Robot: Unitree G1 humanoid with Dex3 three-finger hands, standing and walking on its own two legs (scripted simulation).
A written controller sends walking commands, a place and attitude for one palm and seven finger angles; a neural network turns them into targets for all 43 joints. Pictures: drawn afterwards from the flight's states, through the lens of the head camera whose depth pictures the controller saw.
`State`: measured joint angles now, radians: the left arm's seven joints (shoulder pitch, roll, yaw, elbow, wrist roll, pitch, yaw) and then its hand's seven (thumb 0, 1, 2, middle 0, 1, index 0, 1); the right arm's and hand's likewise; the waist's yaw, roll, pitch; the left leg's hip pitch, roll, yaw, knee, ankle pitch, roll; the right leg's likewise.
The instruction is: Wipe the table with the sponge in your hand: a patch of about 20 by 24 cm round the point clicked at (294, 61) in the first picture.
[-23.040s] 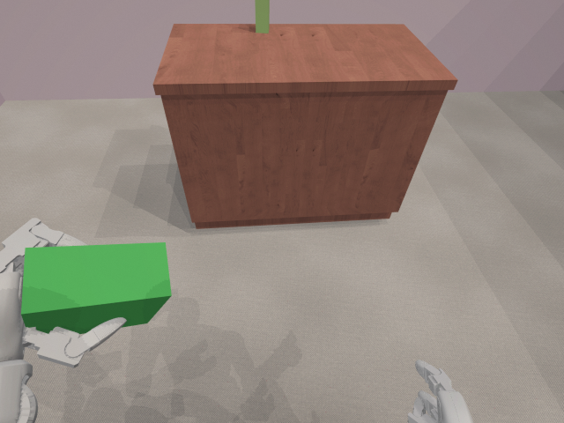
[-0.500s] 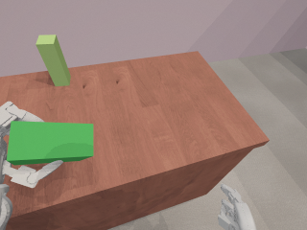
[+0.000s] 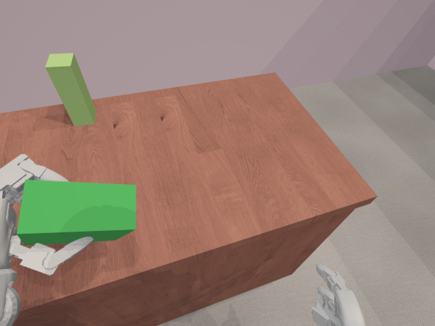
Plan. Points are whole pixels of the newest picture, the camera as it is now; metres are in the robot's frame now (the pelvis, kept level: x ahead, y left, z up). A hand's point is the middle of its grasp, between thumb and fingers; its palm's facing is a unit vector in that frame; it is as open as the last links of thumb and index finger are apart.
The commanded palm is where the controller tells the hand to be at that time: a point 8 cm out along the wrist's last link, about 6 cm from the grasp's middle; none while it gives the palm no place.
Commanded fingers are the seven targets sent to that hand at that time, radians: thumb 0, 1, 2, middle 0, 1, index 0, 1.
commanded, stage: look again from close up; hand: left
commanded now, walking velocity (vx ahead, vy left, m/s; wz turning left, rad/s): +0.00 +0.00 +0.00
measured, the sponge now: (95, 215) +0.24 +0.20 +0.13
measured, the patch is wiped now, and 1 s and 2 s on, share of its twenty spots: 0.00 0.00 0.00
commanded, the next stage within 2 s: turn the palm down, sponge in hand in 0.26 s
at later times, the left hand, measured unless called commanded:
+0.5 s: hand (21, 176) +0.25 +0.28 +0.19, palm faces +0.41 -0.79 -0.46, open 10.2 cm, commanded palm +0.16 +0.28 +0.18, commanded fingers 0.00 0.10 1.30 -1.20 -1.60 -1.20 -1.60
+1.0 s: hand (65, 228) +0.20 +0.22 +0.15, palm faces +0.27 -0.57 -0.77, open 10.2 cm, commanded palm +0.16 +0.26 +0.19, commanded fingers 0.00 0.10 1.30 -1.20 -1.60 -1.20 -1.60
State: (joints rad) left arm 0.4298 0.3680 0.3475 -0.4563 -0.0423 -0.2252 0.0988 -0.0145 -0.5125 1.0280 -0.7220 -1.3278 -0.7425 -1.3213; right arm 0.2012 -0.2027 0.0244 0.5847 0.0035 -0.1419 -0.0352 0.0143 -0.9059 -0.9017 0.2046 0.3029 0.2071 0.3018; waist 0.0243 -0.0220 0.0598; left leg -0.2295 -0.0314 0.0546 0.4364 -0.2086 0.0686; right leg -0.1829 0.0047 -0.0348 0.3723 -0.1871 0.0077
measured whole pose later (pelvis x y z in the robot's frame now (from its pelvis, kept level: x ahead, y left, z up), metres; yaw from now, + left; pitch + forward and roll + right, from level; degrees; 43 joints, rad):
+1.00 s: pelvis -0.03 -0.07 -0.02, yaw +2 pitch -3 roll +1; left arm 0.20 0.59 0.30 -0.27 0.19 0.10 -0.07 -0.01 -0.51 1.03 -0.72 -1.33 -0.74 -1.32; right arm 0.13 -0.24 0.05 0.62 0.01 -0.08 -0.13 0.01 -0.91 -0.90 0.21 0.30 0.21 0.30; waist 0.08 0.08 0.02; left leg -0.31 0.01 0.00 0.61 -0.25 -0.01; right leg -0.28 0.05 -0.07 0.62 -0.30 -0.08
